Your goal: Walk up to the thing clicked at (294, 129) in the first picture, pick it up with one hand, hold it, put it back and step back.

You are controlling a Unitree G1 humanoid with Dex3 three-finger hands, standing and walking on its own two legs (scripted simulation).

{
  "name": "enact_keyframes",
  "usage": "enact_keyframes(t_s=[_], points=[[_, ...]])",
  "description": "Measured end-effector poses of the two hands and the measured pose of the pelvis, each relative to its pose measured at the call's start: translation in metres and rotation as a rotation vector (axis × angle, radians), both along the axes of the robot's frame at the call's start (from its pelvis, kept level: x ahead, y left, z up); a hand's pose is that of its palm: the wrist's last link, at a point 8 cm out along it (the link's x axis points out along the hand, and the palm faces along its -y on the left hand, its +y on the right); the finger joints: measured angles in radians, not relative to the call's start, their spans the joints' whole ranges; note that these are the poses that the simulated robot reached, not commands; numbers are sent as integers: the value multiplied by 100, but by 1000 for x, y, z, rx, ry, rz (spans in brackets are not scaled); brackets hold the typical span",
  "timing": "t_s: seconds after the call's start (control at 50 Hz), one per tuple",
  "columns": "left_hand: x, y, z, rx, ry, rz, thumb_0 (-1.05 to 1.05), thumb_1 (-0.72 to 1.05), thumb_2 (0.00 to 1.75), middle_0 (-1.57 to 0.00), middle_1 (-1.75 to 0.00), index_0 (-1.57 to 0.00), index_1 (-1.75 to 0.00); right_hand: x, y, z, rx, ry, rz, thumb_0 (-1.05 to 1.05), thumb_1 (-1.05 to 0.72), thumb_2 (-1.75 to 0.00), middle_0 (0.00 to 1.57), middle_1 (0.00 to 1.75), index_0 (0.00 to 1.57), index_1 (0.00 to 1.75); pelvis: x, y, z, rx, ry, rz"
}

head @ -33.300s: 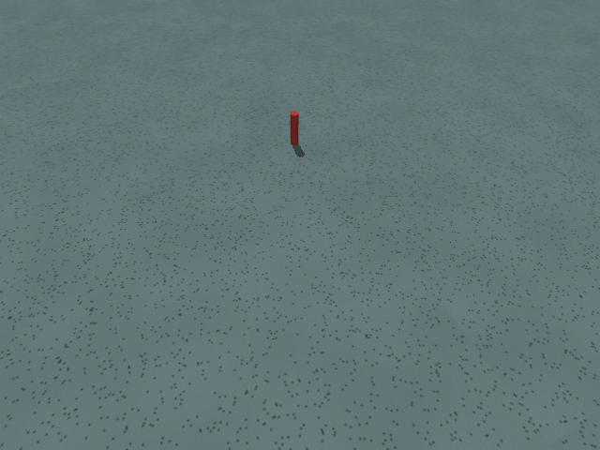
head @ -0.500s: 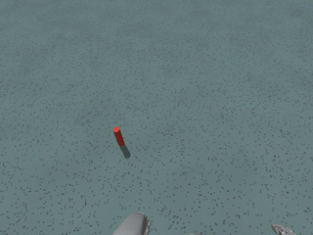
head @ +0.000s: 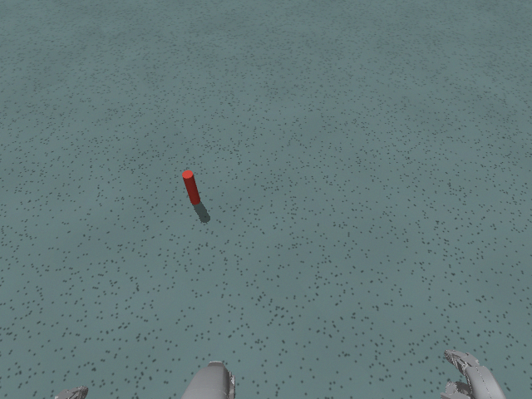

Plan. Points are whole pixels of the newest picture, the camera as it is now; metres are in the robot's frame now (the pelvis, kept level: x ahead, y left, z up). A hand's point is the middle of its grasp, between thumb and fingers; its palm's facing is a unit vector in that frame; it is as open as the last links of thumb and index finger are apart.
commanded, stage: step back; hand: left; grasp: from the side
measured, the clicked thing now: (191, 188) +0.94 +0.35 -0.65
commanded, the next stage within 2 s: stand in 1.18 s
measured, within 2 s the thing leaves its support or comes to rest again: neither
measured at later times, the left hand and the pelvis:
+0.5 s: hand out of the picture -0.07 +0.26 -0.13, palm faces +0.10 -0.91 -0.40, open 7.4 cm; pelvis -0.10 -0.02 +0.01, yaw +5 degrees
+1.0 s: hand out of the picture -0.02 +0.28 -0.13, palm faces +0.10 -0.93 -0.36, open 7.4 cm; pelvis -0.06 +0.00 +0.02, yaw +6 degrees
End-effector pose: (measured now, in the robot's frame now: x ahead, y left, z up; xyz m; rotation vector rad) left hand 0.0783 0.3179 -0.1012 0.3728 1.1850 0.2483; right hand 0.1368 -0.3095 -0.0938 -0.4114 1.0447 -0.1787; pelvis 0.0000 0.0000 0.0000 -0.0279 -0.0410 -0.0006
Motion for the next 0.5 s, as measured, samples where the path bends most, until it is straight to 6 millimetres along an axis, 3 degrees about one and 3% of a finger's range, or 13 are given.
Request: enact_keyframes(t_s=[0.12,0.22,0.34,0.42,0.5], points=[[-67,-17,16,12,38,35,1,90,90,-21,-30,-20,-30,-46,-13,-1,24,41,-26,0,-90,-90,21,30,20,30,-37,-11,11,55,3,18],[-94,-12,24,39,-9,55,1,90,90,-21,-30,-20,-30,-95,-17,-8,19,129,3,0,-90,-90,20,30,20,30,-63,-14,12,57,12,68],[-125,2,16,26,-53,104,1,90,90,-21,-30,-20,-30,-140,-5,-13,18,195,19,1,-90,-90,20,30,20,30,-89,-9,8,81,-8,109],[-145,-3,16,-5,-10,117,1,90,90,-21,-30,-20,-30,-155,1,-7,48,174,13,1,-90,-90,21,30,20,30,-95,-13,15,61,-10,105],[-157,-14,13,-14,13,119,1,90,90,-21,-30,-20,-30,-152,-3,-10,71,146,10,1,-90,-90,21,30,20,30,-98,-21,14,44,-18,90]])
